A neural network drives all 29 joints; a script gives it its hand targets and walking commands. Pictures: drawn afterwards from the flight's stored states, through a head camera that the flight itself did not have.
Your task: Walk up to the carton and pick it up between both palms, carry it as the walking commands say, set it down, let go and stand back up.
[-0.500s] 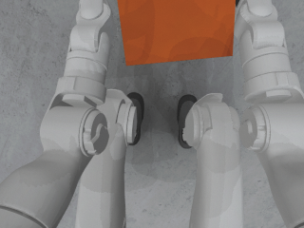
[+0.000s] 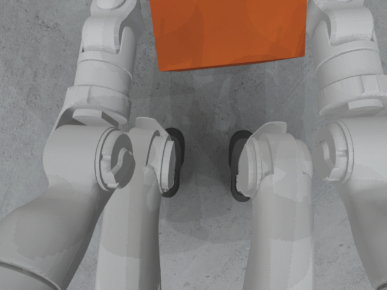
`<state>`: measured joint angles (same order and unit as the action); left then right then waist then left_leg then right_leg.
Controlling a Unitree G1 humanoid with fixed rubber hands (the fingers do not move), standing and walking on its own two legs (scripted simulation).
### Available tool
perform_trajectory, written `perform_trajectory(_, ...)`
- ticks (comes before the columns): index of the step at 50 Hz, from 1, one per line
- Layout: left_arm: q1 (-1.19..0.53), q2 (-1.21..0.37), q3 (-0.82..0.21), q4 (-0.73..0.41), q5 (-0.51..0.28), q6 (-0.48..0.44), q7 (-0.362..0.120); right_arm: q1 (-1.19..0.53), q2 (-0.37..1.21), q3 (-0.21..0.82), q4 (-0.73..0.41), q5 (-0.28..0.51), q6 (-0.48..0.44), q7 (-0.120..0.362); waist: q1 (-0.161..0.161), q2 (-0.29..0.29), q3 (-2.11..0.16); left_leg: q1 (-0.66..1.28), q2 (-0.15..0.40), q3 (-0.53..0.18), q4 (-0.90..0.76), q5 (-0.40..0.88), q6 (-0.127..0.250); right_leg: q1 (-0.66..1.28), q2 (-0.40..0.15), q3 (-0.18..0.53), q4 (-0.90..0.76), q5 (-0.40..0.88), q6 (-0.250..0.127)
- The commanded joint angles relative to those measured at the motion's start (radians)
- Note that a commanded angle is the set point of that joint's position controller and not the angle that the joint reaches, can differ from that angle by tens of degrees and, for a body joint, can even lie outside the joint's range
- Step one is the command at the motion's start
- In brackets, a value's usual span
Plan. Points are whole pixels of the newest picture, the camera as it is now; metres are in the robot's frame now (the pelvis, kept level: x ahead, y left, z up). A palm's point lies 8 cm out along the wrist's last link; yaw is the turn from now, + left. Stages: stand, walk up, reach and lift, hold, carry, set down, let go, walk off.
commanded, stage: set down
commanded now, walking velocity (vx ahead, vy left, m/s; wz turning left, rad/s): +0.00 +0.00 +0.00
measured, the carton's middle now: (220, 18) +0.50 -0.02 -0.25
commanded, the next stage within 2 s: none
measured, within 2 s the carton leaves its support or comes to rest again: rests again in 1.84 s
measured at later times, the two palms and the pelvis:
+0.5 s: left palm out of the picture +0.53 +0.12 -0.19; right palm out of the picture +0.54 -0.16 -0.21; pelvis +0.00 +0.00 -0.01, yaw +0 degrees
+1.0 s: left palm out of the picture +0.53 +0.12 -0.19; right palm out of the picture +0.54 -0.16 -0.21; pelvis +0.00 +0.00 -0.01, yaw +0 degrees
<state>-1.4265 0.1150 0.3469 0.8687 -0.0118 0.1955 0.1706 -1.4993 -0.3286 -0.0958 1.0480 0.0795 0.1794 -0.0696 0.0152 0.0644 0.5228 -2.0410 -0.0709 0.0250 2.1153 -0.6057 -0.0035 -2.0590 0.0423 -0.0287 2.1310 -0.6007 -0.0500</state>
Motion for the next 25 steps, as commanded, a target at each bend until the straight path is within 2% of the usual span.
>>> perform_trajectory(1, -0.549, -0.902, -0.332, 0.047, -0.050, 0.002, -0.244, -0.601, 0.845, 0.211, -0.088, 0.039, -0.022, 0.247, -0.045, -0.120, -1.133, 0.391, -0.098, -0.020, -0.110, 0.283, 0.005, 0.437, 0.071, 0.056, -0.160, 0.292, 0.017)
perform_trajectory(2, -0.581, -0.856, -0.307, 0.025, -0.025, 0.003, -0.245, -0.551, 0.920, 0.208, -0.070, 0.036, -0.004, 0.261, -0.006, -0.142, -1.184, 0.399, -0.083, 0.002, -0.092, 0.294, 0.009, 0.459, 0.072, 0.062, -0.155, 0.305, 0.020)
perform_trajectory(3, -0.562, -0.847, -0.292, 0.053, -0.002, 0.007, -0.249, -0.599, 0.873, 0.198, -0.040, 0.050, -0.002, 0.269, 0.019, -0.121, -1.100, 0.420, -0.084, -0.013, -0.104, 0.248, 0.011, 0.385, 0.066, 0.053, -0.142, 0.233, 0.023)
perform_trajectory(4, -0.587, -0.853, -0.284, 0.000, -0.016, -0.001, -0.253, -0.583, 0.871, 0.184, -0.082, 0.026, -0.008, 0.279, -0.001, -0.112, -1.087, 0.364, -0.083, 0.006, -0.094, 0.237, 0.007, 0.368, 0.070, 0.064, -0.151, 0.229, 0.016)
perform_trajectory(5, -0.590, -0.869, -0.270, -0.014, -0.021, -0.007, -0.259, -0.612, 0.913, 0.206, -0.132, 0.033, -0.003, 0.278, 0.001, -0.174, -1.161, 0.386, -0.091, 0.006, -0.091, 0.268, 0.011, 0.448, 0.069, 0.062, -0.158, 0.269, 0.020)
perform_trajectory(6, -0.593, -0.925, -0.283, -0.018, -0.028, -0.004, -0.263, -0.699, 0.872, 0.212, -0.213, 0.050, -0.027, 0.283, -0.013, -0.126, -1.150, 0.351, -0.095, -0.015, -0.095, 0.255, 0.027, 0.419, 0.065, 0.074, -0.139, 0.270, 0.017)
perform_trajectory(7, -0.631, -0.885, -0.266, -0.060, -0.047, -0.023, -0.258, -0.692, 0.899, 0.248, -0.230, 0.067, -0.025, 0.278, 0.015, -0.179, -1.227, 0.361, -0.095, 0.025, -0.080, 0.297, 0.014, 0.503, 0.069, 0.079, -0.164, 0.324, 0.014)
perform_trajectory(8, -0.645, -0.897, -0.314, -0.049, -0.076, -0.018, -0.262, -0.743, 0.846, 0.259, -0.268, 0.076, -0.041, 0.276, -0.023, -0.157, -1.298, 0.386, -0.098, -0.001, -0.058, 0.327, 0.018, 0.535, 0.054, 0.072, -0.121, 0.368, 0.016)
perform_trajectory(9, -0.701, -0.865, -0.316, -0.144, -0.067, -0.045, -0.255, -0.695, 0.883, 0.265, -0.246, 0.084, -0.031, 0.269, -0.002, -0.167, -1.312, 0.396, -0.092, 0.025, -0.038, 0.399, 0.006, 0.523, 0.070, 0.079, -0.133, 0.445, 0.018)
perform_trajectory(10, -0.708, -0.852, -0.348, -0.128, -0.109, -0.049, -0.240, -0.764, 0.875, 0.297, -0.307, 0.124, -0.048, 0.263, 0.001, -0.179, -1.412, 0.471, -0.089, 0.004, -0.040, 0.431, 0.024, 0.548, 0.066, 0.059, -0.099, 0.461, 0.028)
perform_trajectory(11, -0.699, -0.870, -0.339, -0.113, -0.092, -0.039, -0.240, -0.729, 0.882, 0.289, -0.286, 0.110, -0.046, 0.257, 0.003, -0.151, -1.421, 0.450, -0.093, 0.022, -0.053, 0.427, 0.008, 0.582, 0.072, 0.076, -0.134, 0.476, 0.012)
perform_trajectory(12, -0.688, -0.842, -0.340, -0.102, -0.105, -0.039, -0.235, -0.793, 0.820, 0.277, -0.274, 0.129, -0.048, 0.251, 0.007, -0.148, -1.371, 0.446, -0.086, 0.019, -0.040, 0.419, 0.010, 0.545, 0.061, 0.077, -0.124, 0.441, 0.028)
perform_trajectory(13, -0.695, -0.806, -0.331, -0.131, -0.098, -0.046, -0.234, -0.720, 0.852, 0.264, -0.227, 0.101, -0.041, 0.252, -0.006, -0.172, -1.361, 0.454, -0.084, -0.001, -0.043, 0.416, 0.020, 0.535, 0.061, 0.068, -0.112, 0.429, 0.031)
perform_trajectory(14, -0.649, -0.819, -0.303, -0.037, -0.069, -0.033, -0.240, -0.676, 0.861, 0.218, -0.165, 0.079, -0.037, 0.253, 0.011, -0.153, -1.236, 0.397, -0.088, -0.002, -0.075, 0.353, 0.011, 0.499, 0.068, 0.077, -0.132, 0.381, 0.021)
perform_trajectory(15, -0.650, -0.859, -0.338, -0.085, -0.054, -0.032, -0.244, -0.662, 0.896, 0.220, -0.123, 0.097, -0.031, 0.266, 0.013, -0.093, -1.234, 0.369, -0.089, 0.015, -0.061, 0.360, 0.015, 0.485, 0.067, 0.083, -0.112, 0.389, 0.010)
perform_trajectory(16, -0.683, -0.835, -0.340, -0.078, -0.072, -0.041, -0.241, -0.691, 0.863, 0.228, -0.176, 0.097, -0.040, 0.266, 0.003, -0.128, -1.261, 0.404, -0.083, -0.008, -0.058, 0.376, 0.015, 0.452, 0.069, 0.073, -0.101, 0.394, 0.012)
perform_trajectory(17, -0.667, -0.829, -0.338, -0.050, -0.060, -0.029, -0.240, -0.678, 0.807, 0.193, -0.159, 0.074, -0.036, 0.267, -0.046, -0.122, -1.202, 0.464, -0.074, -0.028, -0.056, 0.371, 0.017, 0.378, 0.069, 0.052, -0.103, 0.342, 0.025)
perform_trajectory(18, -0.654, -0.805, -0.326, -0.074, -0.073, -0.038, -0.232, -0.668, 0.841, 0.224, -0.167, 0.085, -0.043, 0.269, -0.007, -0.112, -1.238, 0.456, -0.086, -0.003, -0.051, 0.354, 0.005, 0.438, 0.059, 0.076, -0.114, 0.359, 0.009)
perform_trajectory(19, -0.639, -0.840, -0.313, -0.021, -0.060, -0.034, -0.241, -0.680, 0.830, 0.215, -0.176, 0.081, -0.048, 0.264, -0.015, -0.123, -1.199, 0.415, -0.082, -0.017, -0.086, 0.334, 0.011, 0.430, 0.060, 0.058, -0.110, 0.345, 0.015)
perform_trajectory(20, -0.628, -0.849, -0.311, -0.028, -0.057, -0.026, -0.240, -0.690, 0.800, 0.219, -0.198, 0.064, -0.051, 0.261, -0.044, -0.150, -1.195, 0.387, -0.091, -0.022, -0.072, 0.309, 0.007, 0.435, 0.060, 0.060, -0.113, 0.330, 0.005)
perform_trajectory(21, -0.622, -0.856, -0.295, -0.044, -0.049, -0.035, -0.251, -0.657, 0.819, 0.208, -0.160, 0.066, -0.044, 0.270, -0.029, -0.118, -1.126, 0.359, -0.087, -0.011, -0.067, 0.335, 0.015, 0.391, 0.063, 0.071, -0.121, 0.350, 0.009)
perform_trajectory(22, -0.610, -0.873, -0.309, -0.023, -0.054, -0.031, -0.248, -0.671, 0.804, 0.202, -0.140, 0.060, -0.047, 0.269, -0.041, -0.120, -1.171, 0.405, -0.087, -0.021, -0.067, 0.328, 0.010, 0.410, 0.060, 0.050, -0.090, 0.324, 0.007)
perform_trajectory(23, -0.620, -0.840, -0.284, -0.040, -0.056, -0.032, -0.250, -0.719, 0.790, 0.232, -0.222, 0.080, -0.049, 0.268, -0.019, -0.131, -1.183, 0.432, -0.079, -0.017, -0.039, 0.370, 0.017, 0.424, 0.056, 0.076, -0.106, 0.350, 0.020)
perform_trajectory(24, -0.639, -0.820, -0.280, -0.038, -0.064, -0.037, -0.244, -0.721, 0.812, 0.248, -0.205, 0.087, -0.053, 0.262, -0.001, -0.178, -1.224, 0.401, -0.084, -0.011, -0.046, 0.350, 0.018, 0.497, 0.052, 0.068, -0.083, 0.372, 0.017)
perform_trajectory(25, -0.563, -0.828, -0.272, -0.019, -0.035, -0.041, -0.241, -0.688, 0.833, 0.244, -0.161, 0.072, -0.040, 0.267, 0.021, -0.145, -1.108, 0.382, -0.077, -0.001, -0.046, 0.360, 0.020, 0.382, 0.055, 0.086, -0.121, 0.339, 0.031)
